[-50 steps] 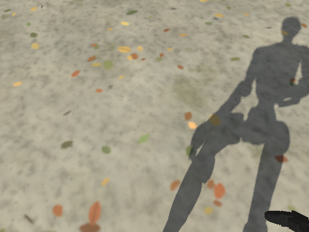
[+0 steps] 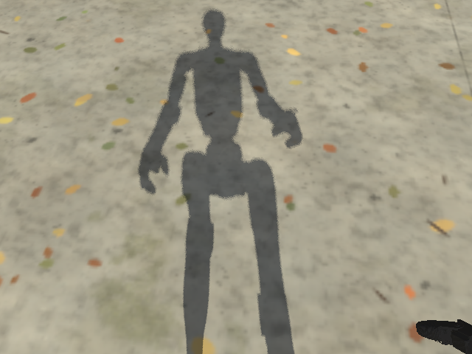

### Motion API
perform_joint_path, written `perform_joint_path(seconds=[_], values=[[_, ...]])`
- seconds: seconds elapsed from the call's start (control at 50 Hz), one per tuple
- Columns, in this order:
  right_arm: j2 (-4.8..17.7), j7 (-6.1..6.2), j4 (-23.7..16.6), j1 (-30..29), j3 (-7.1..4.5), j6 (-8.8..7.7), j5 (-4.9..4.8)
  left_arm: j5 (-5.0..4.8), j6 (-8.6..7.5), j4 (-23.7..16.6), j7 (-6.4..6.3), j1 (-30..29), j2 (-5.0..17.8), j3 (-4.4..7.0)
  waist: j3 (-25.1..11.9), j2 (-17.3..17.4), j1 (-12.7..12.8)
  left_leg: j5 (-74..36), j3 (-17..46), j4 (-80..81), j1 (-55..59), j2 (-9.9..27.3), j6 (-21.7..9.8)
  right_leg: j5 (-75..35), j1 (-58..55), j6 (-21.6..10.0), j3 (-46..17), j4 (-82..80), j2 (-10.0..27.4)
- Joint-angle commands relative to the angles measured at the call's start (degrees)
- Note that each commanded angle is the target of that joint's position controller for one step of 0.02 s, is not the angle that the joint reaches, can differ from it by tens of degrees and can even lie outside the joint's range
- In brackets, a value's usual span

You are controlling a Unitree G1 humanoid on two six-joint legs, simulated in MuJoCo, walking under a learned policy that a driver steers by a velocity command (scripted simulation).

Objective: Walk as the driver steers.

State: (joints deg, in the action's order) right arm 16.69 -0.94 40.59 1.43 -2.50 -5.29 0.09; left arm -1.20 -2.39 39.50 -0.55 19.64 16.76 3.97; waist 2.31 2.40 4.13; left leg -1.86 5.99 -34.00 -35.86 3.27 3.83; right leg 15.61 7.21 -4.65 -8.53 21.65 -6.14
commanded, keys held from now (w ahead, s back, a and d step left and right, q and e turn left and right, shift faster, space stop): w+e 0.58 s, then w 0.42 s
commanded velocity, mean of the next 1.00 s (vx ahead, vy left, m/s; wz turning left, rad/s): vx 0.50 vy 0.00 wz -0.46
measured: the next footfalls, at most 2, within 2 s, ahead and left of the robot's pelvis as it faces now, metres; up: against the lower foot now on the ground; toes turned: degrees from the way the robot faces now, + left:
left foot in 0.12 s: +0.25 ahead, +0.15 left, +0.00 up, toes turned -8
right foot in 0.64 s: +0.46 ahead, -0.18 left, +0.00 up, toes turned -26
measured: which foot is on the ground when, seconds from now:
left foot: up 0.00-0.10, down 0.12-0.62, up 0.64-1.00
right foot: down 0.00-0.12, up 0.14-0.62, down 0.64-1.00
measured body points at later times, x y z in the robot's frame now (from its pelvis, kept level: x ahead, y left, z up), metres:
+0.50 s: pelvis +0.27 +0.02 +0.00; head +0.30 +0.01 +0.44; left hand +0.55 +0.19 -0.08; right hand +0.20 -0.27 -0.13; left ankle +0.21 +0.15 -0.74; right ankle +0.38 -0.18 -0.69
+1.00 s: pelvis +0.52 -0.12 +0.00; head +0.54 -0.15 +0.45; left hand +0.70 +0.10 -0.11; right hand +0.58 -0.43 -0.10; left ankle +0.78 -0.05 -0.69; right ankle +0.43 -0.17 -0.74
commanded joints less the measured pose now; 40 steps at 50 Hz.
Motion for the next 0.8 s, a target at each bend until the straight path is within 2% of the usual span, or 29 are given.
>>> perform_joint_path(seconds=[0.02,0.06,0.08,0.1,0.12,0.14,0.16,0.18,0.2,0.22,0.24,0.26,0.3,0.36,0.44,0.48,0.52,0.54,0.58,0.6,0.62,0.64,0.66,0.68,0.7,0.72,0.74,0.76,0.8], values=[[5.8,-0.62,-5.0,-5.3,-1.58,-1.59,-0.53,-0.36,-0.17,-2.3,-0.55,1.6,9.2,2.76,-2.1,-8.1,-0.2,-0.6,-1.2,4.8,7.4,-3.0,-0.9,-9.2,2.3,-7.1,-12.2,-2.4,13.2],[7.2,-0.79,-4.7,-3.1,-2.31,-2.16,-0.72,-0.22,0.18,-2.3,-0.73,0.9,9.1,2.88,-2.2,-9.9,-1.7,4.6,-1.1,5.9,10.2,-3.1,-2.6,-10.1,0.3,-6.3,-15.3,0.8,14.3],[7.7,-0.66,-3.8,0.5,-2.83,-2.47,-0.72,-0.17,0.4,-2.5,-0.73,-0.1,8.5,2.73,-3.1,-10.6,-3.8,5.3,-2.1,7.8,14.7,-3.4,-3.8,-11.6,0.6,-5.4,-15.6,3.4,13.5],[9.2,-0.31,-2.6,6.1,-3.73,-2.81,-0.19,0.04,0.37,-3.0,-0.61,-0.4,6.6,2.04,-6.7,-10.0,-6.6,5.2,-1.8,8.9,23.9,-2.0,-5.7,-13.9,2.3,-3.6,-13.7,10.0,10.7],[12.2,0.19,-2.0,14.5,-4.55,-2.94,0.78,0.91,0.23,-4.0,-0.42,0.1,3.1,0.69,-14.8,-3.8,-9.9,9.2,7.6,8.0,38.6,7.6,-9.4,-6.5,9.1,-1.3,-9.0,25.8,7.0],[16.6,-0.04,0.1,19.3,-5.58,-2.13,1.35,-0.8,-0.28,-5.7,-0.4,8.3,0.0,-0.31,-21.0,16.4,-6.0,22.4,35.4,14.0,55.8,20.1,-19.0,18.7,30.0,2.7,-1.8,44.4,-0.7],[11.1,-0.39,-0.5,18.2,-4.52,-1.87,-0.2,-1.49,-0.28,-4.1,-0.69,8.0,6.4,0.63,-17.4,11.3,-7.3,35.5,40.4,16.9,54.2,20.8,-18.5,17.3,37.4,3.5,-3.0,52.1,4.1],[7.5,-0.05,-1.2,15.8,-3.52,-1.42,-0.37,-1.07,0.03,-4.5,-0.65,1.5,9.6,1.57,-10.3,6.0,-9.0,33.9,30.6,17.5,47.6,18.2,-15.8,11.9,39.0,3.9,-1.8,53.9,6.1],[6.5,0.1,-1.4,13.1,-2.99,-0.97,0.19,-0.35,0.29,-5.1,-0.75,-1.8,9.3,1.65,-6.5,2.3,-8.2,26.1,22.8,18.0,40.9,15.7,-14.2,7.8,37.3,4.2,0.0,52.9,8.1],[5.2,0.25,-1.0,11.6,-2.59,-0.7,0.43,0.25,0.25,-5.9,-0.53,-4.0,8.6,1.79,-3.3,1.9,-7.4,19.5,17.2,19.1,35.8,13.5,-13.9,5.1,36.2,4.3,0.1,50.3,9.6],[4.6,0.48,-0.6,11.0,-2.26,-0.77,0.79,-0.07,0.41,-6.2,-0.1,-3.9,7.5,1.8,-2.5,3.3,-6.2,15.3,12.8,20.3,32.4,12.0,-13.2,3.4,33.6,4.2,0.3,48.5,11.1],[4.4,0.57,-0.2,10.9,-2.26,-0.96,0.67,-0.49,0.66,-6.3,0.18,-3.4,6.4,1.63,-2.3,4.4,-5.7,13.1,9.7,21.6,30.9,11.1,-13.2,2.6,32.3,4.2,1.1,47.1,11.7],[5.2,0.63,0.9,11.4,-2.59,-1.37,0.15,-0.53,1.2,-7.0,0.41,-4.3,4.3,1.13,-1.4,3.9,-5.4,8.8,5.2,23.6,29.8,11.3,-14.3,1.7,33.2,4.6,2.3,44.4,12.4],[7.5,0.77,2.3,11.9,-3.27,-1.36,0.22,-0.11,1.31,-8.2,0.65,-7.2,3.4,0.65,-1.0,2.1,-5.7,2.0,-0.1,25.0,31.3,12.1,-15.2,-3.8,35.7,5.5,2.8,38.0,13.1],[8.9,1.03,3.5,12.3,-3.35,-0.6,-0.06,-0.15,0.48,-9.1,2.03,-13.1,2.3,0.01,0.4,1.3,-7.8,-2.4,-8.8,24.9,32.5,10.2,-13.2,-15.3,32.8,4.9,6.2,25.0,12.2],[9.8,1.13,4.5,14.2,-3.49,-0.1,-0.43,-0.21,0.27,-10.2,2.81,-16.8,1.8,-0.28,1.5,0.9,-9.1,-2.9,-11.1,24.7,34.2,10.6,-12.5,-16.7,31.6,4.1,8.4,20.1,11.5],[10.9,1.09,5.3,15.5,-3.78,0.54,-1.0,-0.42,0.29,-11.3,3.5,-19.0,2.0,-0.2,2.4,1.0,-9.4,-5.8,-12.5,23.6,37.3,11.9,-11.9,-14.8,31.1,2.9,9.7,16.8,10.9],[11.5,1.12,5.5,15.6,-3.97,0.91,-1.33,-0.39,0.33,-11.8,3.78,-19.3,2.6,0.04,2.4,1.3,-8.8,-10.4,-13.5,22.1,38.9,12.4,-11.4,-12.6,30.1,2.0,10.6,15.5,10.1],[13.4,1.5,5.4,15.4,-4.55,1.62,-1.88,0.06,0.69,-11.8,3.91,-16.6,4.8,1.18,-0.4,3.2,-6.0,-29.7,-15.7,14.6,41.3,12.5,-10.3,-6.6,23.8,-0.4,13.6,14.5,6.5],[14.0,1.69,5.5,15.6,-4.68,2.03,-2.14,0.27,0.89,-10.8,3.75,-11.6,6.4,2.18,-3.6,3.4,-2.8,-37.3,-16.6,6.9,40.6,12.2,-9.8,-4.9,16.4,-2.1,14.6,13.3,4.2],[13.0,1.87,5.5,15.3,-4.19,2.2,-2.22,0.11,1.13,-8.3,3.1,-2.2,8.8,3.82,-8.4,1.8,2.6,-36.5,-17.9,-4.5,35.1,10.6,-8.3,-9.1,2.1,-4.4,14.3,9.5,2.2],[9.4,1.82,4.6,16.6,-2.66,1.8,-0.38,-0.06,1.76,-6.2,1.81,6.6,12.8,5.2,-13.9,-5.5,5.6,-13.5,-17.9,-22.0,20.1,8.1,-6.2,-10.2,-16.1,-7.5,1.9,9.5,10.2],[2.2,0.64,1.7,22.5,-0.06,0.26,0.91,-0.2,0.95,-7.0,1.71,3.5,18.2,5.16,-21.2,-18.7,-2.4,35.8,-11.0,-40.9,-2.3,-3.1,-3.5,0.2,-31.3,-18.4,-31.4,2.7,25.2],[8.6,-0.08,2.4,16.1,-1.4,-1.28,-1.47,0.06,0.22,-7.3,2.09,5.6,11.9,3.66,-24.1,-10.3,3.0,34.2,-1.5,-45.3,-7.0,-1.9,-4.0,5.4,-30.6,-17.5,-35.4,-3.5,26.4],[10.1,-0.31,0.4,10.8,-1.86,-1.93,-3.22,0.58,-0.53,-6.5,2.32,3.1,10.3,2.91,-14.7,-8.9,2.9,29.1,-2.3,-44.1,-10.4,0.2,-4.9,0.4,-23.5,-14.8,-26.4,-4.3,24.6],[9.0,0.1,0.4,9.7,-1.47,-2.17,-2.49,0.44,-0.92,-6.3,2.31,-0.5,9.0,2.41,-10.0,-4.5,0.3,24.2,-2.5,-39.5,-8.3,2.9,-5.1,-5.9,-15.0,-12.9,-19.4,-4.4,22.1],[8.8,0.38,1.1,9.9,-1.62,-1.95,-1.19,0.76,-1.09,-6.5,2.25,-3.9,7.2,1.79,-7.0,-4.2,-1.8,21.5,-2.7,-35.5,-5.0,4.5,-4.6,-12.6,-8.1,-11.7,-14.0,-5.1,20.0],[8.8,0.31,1.7,11.7,-1.76,-1.3,-0.95,1.41,-1.38,-6.9,2.12,-5.6,6.0,1.25,-6.3,-5.3,-3.8,19.5,-2.2,-33.8,-1.1,5.5,-4.3,-16.3,-3.5,-11.3,-11.0,-6.7,18.6],[7.0,0.3,2.8,13.8,-1.53,-0.02,-0.61,1.29,-2.11,-6.1,1.92,-6.3,6.0,1.2,-5.8,-5.3,-5.3,17.4,-3.0,-30.6,1.6,5.7,-3.0,-20.2,0.6,-11.7,-7.6,-9.5,17.7]])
